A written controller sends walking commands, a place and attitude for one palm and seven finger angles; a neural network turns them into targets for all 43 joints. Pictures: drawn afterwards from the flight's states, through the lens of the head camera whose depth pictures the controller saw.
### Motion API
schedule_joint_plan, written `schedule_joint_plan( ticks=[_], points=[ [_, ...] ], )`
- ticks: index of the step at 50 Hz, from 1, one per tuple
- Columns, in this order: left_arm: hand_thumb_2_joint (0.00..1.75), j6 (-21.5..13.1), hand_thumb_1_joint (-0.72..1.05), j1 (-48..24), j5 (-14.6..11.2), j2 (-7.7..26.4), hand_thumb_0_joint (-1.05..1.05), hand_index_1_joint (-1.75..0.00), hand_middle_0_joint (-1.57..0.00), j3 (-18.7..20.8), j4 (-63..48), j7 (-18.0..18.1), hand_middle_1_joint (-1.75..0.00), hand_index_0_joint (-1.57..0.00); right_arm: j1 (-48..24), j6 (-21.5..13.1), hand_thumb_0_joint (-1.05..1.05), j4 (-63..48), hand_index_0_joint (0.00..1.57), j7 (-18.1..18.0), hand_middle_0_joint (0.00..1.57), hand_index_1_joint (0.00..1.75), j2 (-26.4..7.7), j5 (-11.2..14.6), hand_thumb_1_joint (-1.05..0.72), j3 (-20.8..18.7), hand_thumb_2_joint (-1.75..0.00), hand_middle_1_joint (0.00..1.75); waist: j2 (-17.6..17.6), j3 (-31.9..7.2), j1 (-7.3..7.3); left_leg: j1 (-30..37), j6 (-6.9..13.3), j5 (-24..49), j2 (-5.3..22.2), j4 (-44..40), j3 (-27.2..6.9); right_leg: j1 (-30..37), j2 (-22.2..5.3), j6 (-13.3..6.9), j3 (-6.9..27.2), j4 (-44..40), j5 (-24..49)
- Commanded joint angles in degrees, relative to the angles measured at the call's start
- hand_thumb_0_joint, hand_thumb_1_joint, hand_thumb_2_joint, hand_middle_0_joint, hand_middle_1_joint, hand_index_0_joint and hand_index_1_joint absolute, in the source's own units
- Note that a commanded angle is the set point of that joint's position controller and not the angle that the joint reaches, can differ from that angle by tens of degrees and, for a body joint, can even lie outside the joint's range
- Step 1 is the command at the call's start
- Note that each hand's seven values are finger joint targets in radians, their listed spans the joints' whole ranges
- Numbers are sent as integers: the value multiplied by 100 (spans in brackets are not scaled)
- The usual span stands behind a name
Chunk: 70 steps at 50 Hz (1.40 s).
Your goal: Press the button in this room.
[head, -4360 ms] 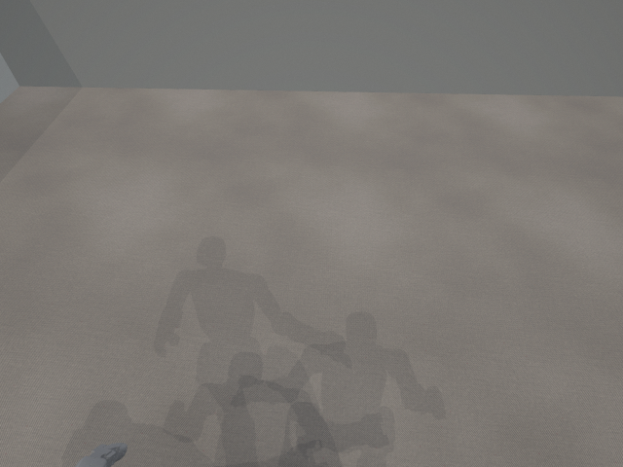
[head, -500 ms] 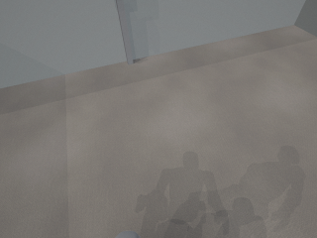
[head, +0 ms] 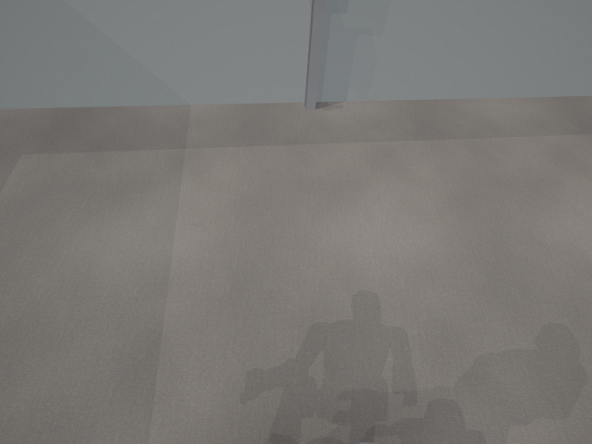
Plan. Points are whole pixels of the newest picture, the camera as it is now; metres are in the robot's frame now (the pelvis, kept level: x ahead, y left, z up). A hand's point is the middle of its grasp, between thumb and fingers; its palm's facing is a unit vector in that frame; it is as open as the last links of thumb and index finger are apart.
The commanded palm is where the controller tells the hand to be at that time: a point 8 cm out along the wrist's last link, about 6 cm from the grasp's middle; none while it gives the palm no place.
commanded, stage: turn or walk to find it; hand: left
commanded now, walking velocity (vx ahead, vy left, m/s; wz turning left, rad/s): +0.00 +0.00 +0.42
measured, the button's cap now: out of the picture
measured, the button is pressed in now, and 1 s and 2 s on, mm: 0 0 0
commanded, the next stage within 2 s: none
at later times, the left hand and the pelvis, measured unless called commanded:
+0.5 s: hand out of the picture -0.02 +0.14 -0.15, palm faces +0.27 -0.92 -0.28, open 7.4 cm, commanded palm none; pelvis -0.04 -0.06 +0.00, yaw +15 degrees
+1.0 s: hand out of the picture -0.15 +0.19 -0.17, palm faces +0.48 -0.84 -0.23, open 7.4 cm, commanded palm none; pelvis -0.10 -0.02 +0.00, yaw +26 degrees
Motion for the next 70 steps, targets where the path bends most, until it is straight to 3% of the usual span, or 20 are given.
schedule_joint_plan(
  ticks=[1,8,9,11,12,15,17,30,35,36,37,38,44,53,60,61,63,64,67,70],
  points=[
    [90,-139,90,-252,-31,316,0,-30,-20,62,-563,56,-30,-20,390,-64,0,-258,20,-50,20,30,-1225,-62,-90,-368,-90,30,851,-352,-274,594,731,1379,1613,-733,-1841,-298,88,-28,95,-608,-299],
    [90,-250,90,347,-87,311,0,-30,-20,62,-501,107,-30,-20,174,-10,0,-340,20,3,20,30,-1164,-41,-90,-406,-90,30,835,-669,60,-388,402,1112,1153,-230,-1980,1535,359,-213,-10,-2966,695],
    [90,-300,90,520,-64,464,0,-30,-20,99,-472,124,-30,-20,168,-10,0,-365,20,26,20,30,-1020,-7,-90,-394,-90,30,417,-751,152,-854,121,568,860,107,-1714,2181,80,-283,190,-3697,1047],
    [90,-337,90,469,34,1215,0,-30,-20,220,-598,170,-30,-20,165,4,0,-550,20,38,20,30,-700,-6,-90,-370,-90,30,-1574,-475,229,-2214,-498,-2042,-197,2453,-311,2177,-2223,-1293,2336,-4423,1127],
    [90,-324,90,221,-9,1046,0,-30,-20,208,-683,195,-30,-20,146,79,0,-486,20,51,20,30,-939,-56,-90,-439,-90,30,-1063,-407,143,-1956,-479,-1963,82,3334,-530,1565,-2204,-1498,1952,-4427,1045],
    [90,-383,90,-413,-35,535,0,-30,-20,55,-763,151,-30,-20,523,196,0,-86,20,130,20,30,-771,-75,-90,-435,-90,30,-577,177,-257,-1893,-570,-1033,277,4379,-358,1016,-1236,-1138,721,-4264,1282],
    [90,-427,90,-243,-31,444,0,-30,-20,31,-683,148,-30,-20,616,207,0,1,20,155,20,30,-687,-51,-90,-414,-90,30,-559,193,-242,-1919,-654,-770,321,4475,-239,1139,-1092,-1046,336,-4181,1675],
    [90,-383,90,732,75,828,0,-30,-20,141,-230,132,-30,-20,-292,137,0,-198,20,126,20,30,-577,19,-90,-237,-90,30,-1014,-260,274,-1221,-711,-1550,487,2244,347,2010,-1532,-1366,47,-3644,3095],
    [90,-312,90,488,6,893,0,-30,-20,182,-152,107,-30,-20,244,0,0,-89,20,98,20,30,-707,34,-90,-220,-90,30,-688,-615,-97,384,-516,-133,445,9,538,1396,-1394,-847,-504,-2681,2749],
    [90,-267,90,545,-45,687,0,-30,-20,151,-227,89,-30,-20,425,-59,0,-70,20,91,20,30,-1067,6,-90,-292,-90,30,333,-732,-214,1128,-297,451,1060,-496,-245,576,-993,-518,-806,-1828,1646],
    [90,-237,90,405,-58,332,0,-30,-20,42,-431,50,-30,-20,553,-63,0,-107,20,68,20,30,-1566,-20,-90,-404,-90,30,1896,-562,-294,1412,243,1996,2332,-725,-1879,-749,-279,-104,-929,-682,-984],
    [90,-161,90,133,-8,388,0,-30,-20,11,-530,75,-30,-20,673,-6,0,-58,20,34,20,30,-1720,-31,-90,-432,-90,30,1513,-512,-409,897,739,2197,2676,-747,-1881,-646,-218,-150,-414,34,-1366],
    [90,-96,90,360,25,449,0,-30,-20,89,-163,-16,-30,-20,-269,-73,0,-323,20,-54,20,30,-1221,-13,-90,-253,-90,30,890,-4,2,75,427,587,1534,-1021,-1049,-540,-122,-74,-42,612,135],
    [90,-138,90,-119,-19,298,0,-30,-20,59,-489,38,-30,-20,261,-44,0,-275,20,-34,20,30,-1237,-53,-90,-367,-90,30,882,-323,-261,459,700,719,1604,-839,-1743,-269,93,-35,21,-621,-291],
    [90,-249,90,464,-79,283,0,-30,-20,55,-423,87,-30,-20,123,11,0,-340,20,15,20,30,-1173,-40,-90,-414,-90,30,837,-702,59,-373,358,707,1134,-332,-1895,1519,374,-217,-118,-3064,681],
    [90,-291,90,627,-53,451,0,-30,-20,101,-391,112,-30,-20,152,13,0,-369,20,38,20,30,-997,-4,-90,-406,-90,30,428,-760,141,-967,83,202,844,43,-1656,2252,40,-314,147,-3761,925],
    [90,-331,90,538,40,1194,0,-30,-20,216,-536,171,-30,-20,57,22,0,-554,20,52,20,30,-683,-15,-90,-374,-90,30,-1559,-485,243,-2326,-497,-2026,-160,2495,-301,2199,-2234,-1293,2237,-4454,993],
    [90,-332,90,253,-3,963,0,-30,-20,175,-641,183,-30,-20,100,87,0,-447,20,71,20,30,-883,-75,-90,-426,-90,30,-916,-385,113,-2069,-465,-1826,80,3383,-569,1552,-2083,-1405,1774,-4438,948],
    [90,-381,90,-436,-32,518,0,-30,-20,56,-733,167,-30,-20,502,189,0,-97,20,141,20,30,-772,-64,-90,-436,-90,30,-608,99,-286,-1995,-572,-1057,310,4313,-353,1114,-1263,-1095,639,-4202,1538],
    [90,-448,90,-50,-12,489,0,-30,-20,33,-597,153,-30,-20,506,185,0,-35,20,150,20,30,-656,-47,-90,-386,-90,30,-755,19,-156,-2010,-723,-875,369,4292,-145,1528,-1147,-1080,165,-3966,2378]
  ],
)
